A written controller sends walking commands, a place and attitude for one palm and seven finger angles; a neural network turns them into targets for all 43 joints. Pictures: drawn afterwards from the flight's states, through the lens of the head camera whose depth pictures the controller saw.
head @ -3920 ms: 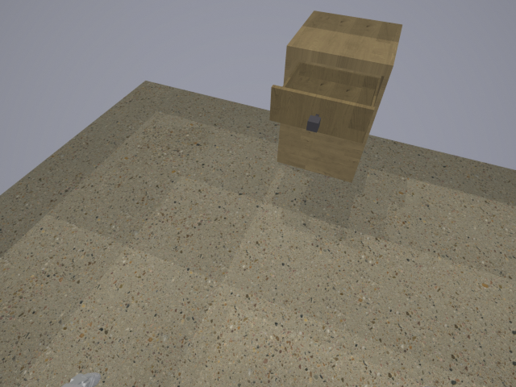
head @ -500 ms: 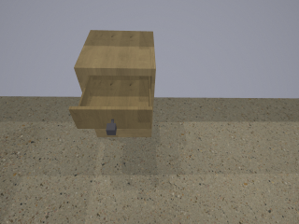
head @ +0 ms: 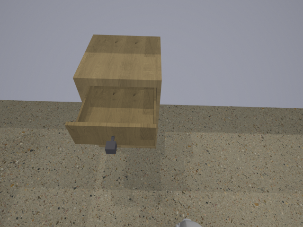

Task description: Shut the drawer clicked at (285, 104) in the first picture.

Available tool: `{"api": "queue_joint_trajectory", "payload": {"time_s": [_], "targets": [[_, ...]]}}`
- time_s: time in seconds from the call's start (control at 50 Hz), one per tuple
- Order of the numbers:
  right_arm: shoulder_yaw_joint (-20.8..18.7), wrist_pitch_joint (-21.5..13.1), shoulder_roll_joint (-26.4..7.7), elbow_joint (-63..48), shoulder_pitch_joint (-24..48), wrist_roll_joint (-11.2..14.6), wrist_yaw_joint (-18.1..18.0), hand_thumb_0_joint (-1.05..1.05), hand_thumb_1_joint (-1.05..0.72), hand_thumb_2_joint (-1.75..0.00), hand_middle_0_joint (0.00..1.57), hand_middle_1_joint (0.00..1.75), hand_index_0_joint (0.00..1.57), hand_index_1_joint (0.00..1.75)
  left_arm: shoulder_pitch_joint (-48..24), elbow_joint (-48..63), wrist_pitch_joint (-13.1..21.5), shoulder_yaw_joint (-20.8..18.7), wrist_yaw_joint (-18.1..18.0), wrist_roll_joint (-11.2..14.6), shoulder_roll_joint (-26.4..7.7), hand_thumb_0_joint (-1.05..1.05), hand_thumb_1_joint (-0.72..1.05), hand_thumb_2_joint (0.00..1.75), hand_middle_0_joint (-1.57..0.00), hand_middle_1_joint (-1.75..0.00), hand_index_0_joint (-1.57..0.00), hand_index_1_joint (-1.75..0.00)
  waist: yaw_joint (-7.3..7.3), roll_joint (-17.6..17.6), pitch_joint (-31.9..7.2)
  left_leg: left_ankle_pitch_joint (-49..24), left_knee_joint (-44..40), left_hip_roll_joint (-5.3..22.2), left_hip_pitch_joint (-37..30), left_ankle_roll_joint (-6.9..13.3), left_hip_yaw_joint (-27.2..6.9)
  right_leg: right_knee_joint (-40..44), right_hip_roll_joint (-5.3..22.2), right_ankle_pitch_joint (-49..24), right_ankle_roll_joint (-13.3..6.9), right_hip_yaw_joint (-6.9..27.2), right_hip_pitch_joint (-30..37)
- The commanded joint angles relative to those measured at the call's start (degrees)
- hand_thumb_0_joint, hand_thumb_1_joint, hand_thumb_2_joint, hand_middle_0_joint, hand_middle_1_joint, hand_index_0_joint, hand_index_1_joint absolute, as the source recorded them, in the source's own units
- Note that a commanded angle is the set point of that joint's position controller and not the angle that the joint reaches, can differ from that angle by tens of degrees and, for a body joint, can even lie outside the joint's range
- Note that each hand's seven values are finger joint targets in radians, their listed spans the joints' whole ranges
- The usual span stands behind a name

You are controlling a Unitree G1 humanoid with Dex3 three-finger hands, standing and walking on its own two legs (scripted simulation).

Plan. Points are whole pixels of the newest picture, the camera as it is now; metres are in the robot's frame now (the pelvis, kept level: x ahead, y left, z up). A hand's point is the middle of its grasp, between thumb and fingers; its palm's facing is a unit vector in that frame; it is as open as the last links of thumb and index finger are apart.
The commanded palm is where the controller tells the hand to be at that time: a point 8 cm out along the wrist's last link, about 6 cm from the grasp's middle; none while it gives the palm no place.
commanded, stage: take the last steps up to it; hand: left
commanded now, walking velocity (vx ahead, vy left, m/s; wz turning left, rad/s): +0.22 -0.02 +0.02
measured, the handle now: (111, 143) +0.48 +0.20 -0.23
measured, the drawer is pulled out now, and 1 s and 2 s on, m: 0.25 0.25 0.25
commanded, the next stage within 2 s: come to a stop and stand still in 0.22 s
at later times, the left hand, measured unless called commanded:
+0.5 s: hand out of the picture +0.11 +0.12 -0.18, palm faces +0.12 -0.98 -0.15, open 7.3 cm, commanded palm none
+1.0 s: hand out of the picture +0.15 +0.14 -0.17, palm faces +0.03 -0.97 -0.24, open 7.4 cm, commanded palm none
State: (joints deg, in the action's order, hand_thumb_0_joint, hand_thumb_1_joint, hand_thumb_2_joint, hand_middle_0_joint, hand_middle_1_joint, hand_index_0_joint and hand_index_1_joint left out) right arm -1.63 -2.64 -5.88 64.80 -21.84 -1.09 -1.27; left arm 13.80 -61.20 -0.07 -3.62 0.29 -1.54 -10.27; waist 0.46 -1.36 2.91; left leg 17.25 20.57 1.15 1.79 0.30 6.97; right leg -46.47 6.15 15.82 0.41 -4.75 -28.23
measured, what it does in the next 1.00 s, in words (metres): walks ahead: right foot, then left foot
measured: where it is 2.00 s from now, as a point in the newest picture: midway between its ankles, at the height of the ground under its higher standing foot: outside the picture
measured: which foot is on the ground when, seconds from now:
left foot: down 0.00-0.12, up 0.14-0.48, down 0.50-1.00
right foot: up 0.00-0.08, down 0.10-1.00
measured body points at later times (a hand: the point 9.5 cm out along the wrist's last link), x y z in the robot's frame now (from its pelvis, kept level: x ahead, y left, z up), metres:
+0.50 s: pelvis +0.13 -0.04 +0.00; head +0.13 -0.03 +0.45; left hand +0.10 +0.17 -0.17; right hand +0.21 -0.27 -0.15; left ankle +0.18 +0.08 -0.74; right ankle +0.13 -0.13 -0.74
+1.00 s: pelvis +0.13 -0.05 +0.00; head +0.14 -0.06 +0.45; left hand +0.15 +0.19 -0.15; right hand +0.17 -0.28 -0.16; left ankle +0.18 +0.08 -0.74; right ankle +0.13 -0.13 -0.74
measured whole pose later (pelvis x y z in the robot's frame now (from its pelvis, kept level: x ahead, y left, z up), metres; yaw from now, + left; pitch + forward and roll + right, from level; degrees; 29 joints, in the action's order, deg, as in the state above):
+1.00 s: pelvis +0.13 -0.05 +0.00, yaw -1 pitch -1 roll +1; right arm -0.9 1.3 -10.0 62.8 -12.3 -0.4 -1.5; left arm 15.5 -62.8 0.0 -1.0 -2.0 -0.8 -10.4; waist -0.3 0.6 1.1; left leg 8.6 23.3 2.8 13.2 -0.8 5.7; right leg -25.8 0.2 14.7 -2.7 -6.7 -10.0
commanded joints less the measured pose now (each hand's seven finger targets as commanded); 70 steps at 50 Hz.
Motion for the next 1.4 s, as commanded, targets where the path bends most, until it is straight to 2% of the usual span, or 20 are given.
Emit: {"api": "queue_joint_trajectory", "payload": {"time_s": [0.0,0.04,0.06,0.08,0.1,0.12,0.16,0.22,0.28,0.4,0.44,0.48,0.5,0.52,0.54,0.66,0.84,1.04,1.26,1.38], "targets": [[-2.5,-0.5,-10.3,-2.2,-0.7,-0.5,-0.3,0.00,-0.90,-0.90,0.20,0.30,0.20,0.30,-1.3,4.5,1.4,-0.3,0.8,0.1,-0.7,0.00,0.90,0.90,-0.20,-0.30,-0.20,-0.30,-0.37,8.2,6.1,-6.5,-7.0,14.3,10.6,9.1,-8.6,7.5,-1.4,-2.4,-0.5,-1.6,6.6],[-2.5,-0.1,-10.2,-1.9,-0.2,-0.4,-0.1,0.00,-0.90,-0.90,0.20,0.30,0.20,0.30,4.4,2.8,2.0,-1.0,0.7,-0.1,-2.2,0.00,0.90,0.90,-0.20,-0.30,-0.20,-0.30,-3.11,5.2,3.4,-6.4,1.2,11.5,12.6,6.9,-6.2,13.8,-3.9,-4.9,-0.9,-3.5,17.0],[-2.4,-0.2,-9.0,-1.9,-0.4,-0.1,0.2,0.00,-0.90,-0.90,0.20,0.30,0.20,0.30,10.3,1.1,2.6,-1.5,0.4,-0.3,-4.9,0.00,0.90,0.90,-0.20,-0.30,-0.20,-0.30,-5.76,-0.1,0.1,-6.0,11.2,8.1,15.8,5.1,-3.7,17.5,-2.6,-4.3,-1.9,-0.5,25.5],[-1.7,-0.4,-5.6,-2.8,-2.8,0.4,0.7,0.00,-0.90,-0.90,0.20,0.30,0.20,0.30,16.4,-0.5,3.5,-2.6,-0.3,-0.5,-10.3,0.00,0.90,0.90,-0.20,-0.30,-0.20,-0.30,-7.27,-13.4,-5.0,5.4,28.6,1.8,25.1,2.3,1.2,23.8,10.3,-0.5,-6.2,16.9,34.7],[-1.4,-0.2,-5.4,-5.0,-1.8,0.7,0.7,0.00,-0.90,-0.90,0.20,0.30,0.20,0.30,19.9,-0.6,3.4,-2.9,-0.6,0.5,-13.9,0.00,0.90,0.90,-0.20,-0.30,-0.20,-0.30,-7.26,-17.6,-8.0,19.4,42.8,-0.9,30.4,2.2,-2.1,32.5,19.2,-1.3,-10.8,31.1,35.5],[-1.7,0.1,-6.4,-5.0,0.1,0.5,0.7,0.00,-0.90,-0.90,0.20,0.30,0.20,0.30,15.5,0.3,3.4,-2.7,-0.9,0.7,-13.2,0.00,0.90,0.90,-0.20,-0.30,-0.20,-0.30,-6.17,-15.7,-7.4,15.7,49.6,1.4,31.1,2.6,-6.8,34.8,18.9,4.3,-12.0,32.0,30.1],[-2.1,0.4,-6.3,-4.9,3.3,0.0,0.8,0.00,-0.90,-0.90,0.20,0.30,0.20,0.30,6.2,2.8,3.1,-1.5,-1.5,0.7,-7.8,0.00,0.90,0.90,-0.20,-0.30,-0.20,-0.30,-2.96,-3.8,-1.2,6.3,50.7,5.3,30.8,2.2,-7.8,35.4,15.7,5.9,-12.0,22.7,19.7],[-1.3,1.7,-4.3,-3.4,-0.2,-0.4,1.0,0.00,-0.90,-0.90,0.20,0.30,0.20,0.30,2.9,3.5,3.8,-0.1,-1.7,0.2,-4.4,0.00,0.90,0.90,-0.20,-0.30,-0.20,-0.30,0.81,-4.4,-0.5,1.6,41.9,5.7,24.3,0.2,-5.6,35.7,11.0,-8.2,-9.7,8.9,12.0],[-1.1,2.0,-3.2,-3.9,1.2,-0.3,1.3,0.00,-0.90,-0.90,0.20,0.30,0.20,0.30,4.9,2.2,3.9,-0.1,-1.6,0.1,-4.5,0.00,0.90,0.90,-0.20,-0.30,-0.20,-0.30,0.37,-3.4,-0.7,0.1,32.2,4.6,22.3,-0.6,-3.4,36.4,9.6,-10.8,-10.3,6.2,12.4],[0.3,2.0,-4.1,-4.6,5.3,0.4,0.3,0.00,-0.90,-0.90,0.20,0.30,0.20,0.30,4.7,0.3,2.7,0.6,-2.0,0.5,-5.0,0.00,0.90,0.90,-0.20,-0.30,-0.20,-0.30,-0.52,-3.1,-2.2,-4.2,12.2,2.4,13.1,-1.9,-4.1,30.5,7.8,-24.3,-8.9,5.0,16.3],[0.2,1.9,-5.7,-3.9,4.6,0.6,0.0,0.00,-0.90,-0.90,0.20,0.30,0.20,0.30,4.7,-0.6,2.0,0.9,-2.3,0.9,-4.5,0.00,0.90,0.90,-0.20,-0.30,-0.20,-0.30,0.08,-1.0,-2.9,-15.7,3.6,3.8,6.4,-1.6,-5.8,25.9,5.4,-20.7,-5.7,3.6,14.7],[-0.2,1.7,-9.6,-4.9,5.8,0.5,-0.4,0.00,-0.90,-0.90,0.20,0.30,0.20,0.30,6.8,-0.2,1.0,1.4,-2.9,0.8,-2.1,0.00,0.90,0.90,-0.20,-0.30,-0.20,-0.30,-1.54,4.9,-1.1,-30.4,2.1,10.7,8.0,1.9,-11.0,23.3,0.5,-8.0,-2.1,2.3,13.9],[-0.2,2.0,-9.7,-5.2,7.2,0.5,-0.7,0.00,-0.90,-0.90,0.20,0.30,0.20,0.30,7.5,-0.4,0.6,1.6,-3.1,0.7,-1.4,0.00,0.90,0.90,-0.20,-0.30,-0.20,-0.30,-1.97,5.6,0.4,-28.5,1.5,11.4,9.9,2.9,-11.4,23.7,-0.8,-4.0,-1.6,2.2,14.0],[-0.1,2.0,-9.3,-5.2,8.4,0.7,-0.9,0.00,-0.90,-0.90,0.20,0.30,0.20,0.30,7.7,-1.0,0.0,1.8,-3.1,0.8,-1.8,0.00,0.90,0.90,-0.20,-0.30,-0.20,-0.30,-2.16,11.4,-0.1,-27.1,-1.2,11.0,11.0,3.5,-12.7,22.5,-1.0,-2.8,-0.8,1.3,15.8],[-0.2,2.3,-9.3,-5.9,9.4,0.8,-1.1,0.00,-0.90,-0.90,0.20,0.30,0.20,0.30,8.2,-1.1,-0.3,1.6,-3.0,0.8,-2.5,0.00,0.90,0.90,-0.20,-0.30,-0.20,-0.30,-2.34,13.0,-0.8,-24.6,-3.3,11.3,11.5,4.0,-13.2,21.2,-1.4,-1.4,-0.6,1.0,17.1],[-1.4,2.8,-10.6,-7.3,10.0,0.8,-1.1,0.00,-0.90,-0.90,0.20,0.30,0.20,0.30,8.2,-0.3,-0.1,1.5,-2.6,0.4,-3.8,0.00,0.90,0.90,-0.20,-0.30,-0.20,-0.30,-1.25,4.7,-5.8,-26.5,0.5,10.7,6.9,3.8,-11.3,21.4,-1.0,-7.5,-1.1,2.5,16.5],[-0.5,3.0,-8.0,-6.4,9.3,0.6,-0.3,0.00,-0.90,-0.90,0.20,0.30,0.20,0.30,6.0,0.9,0.5,1.5,-2.6,0.5,-4.5,0.00,0.90,0.90,-0.20,-0.30,-0.20,-0.30,-0.52,-0.3,-4.4,-11.4,1.1,6.8,9.5,0.8,-7.8,25.3,1.7,-8.3,-2.8,6.8,15.9],[1.2,3.1,-6.6,-1.5,4.8,0.2,0.1,0.00,-0.90,-0.90,0.20,0.30,0.20,0.30,5.1,-1.5,0.8,2.4,-2.5,1.1,-4.9,0.00,0.90,0.90,-0.20,-0.30,-0.20,-0.30,-0.64,0.9,2.9,-5.1,-2.4,5.1,10.1,-0.4,-7.0,32.7,2.0,5.4,-2.8,7.8,13.2],[1.5,2.9,-4.5,1.1,-1.2,0.3,-0.6,0.00,-0.90,-0.90,0.20,0.30,0.20,0.30,7.1,-3.0,1.1,2.4,-2.6,1.3,-2.6,0.00,0.90,0.90,-0.20,-0.30,-0.20,-0.30,-0.42,1.3,3.6,-6.5,-1.1,4.9,10.6,-0.6,-6.4,33.5,1.5,3.9,-3.3,6.7,14.7],[1.5,2.4,-3.5,1.5,-2.2,0.5,-1.0,0.00,-0.90,-0.90,0.20,0.30,0.20,0.30,9.3,-4.2,1.5,2.6,-2.8,1.3,-0.6,0.00,0.90,0.90,-0.20,-0.30,-0.20,-0.30,-0.50,2.0,2.4,-10.4,-0.8,5.3,9.6,-0.4,-6.7,31.8,1.1,-3.2,-3.1,5.6,16.5]]}}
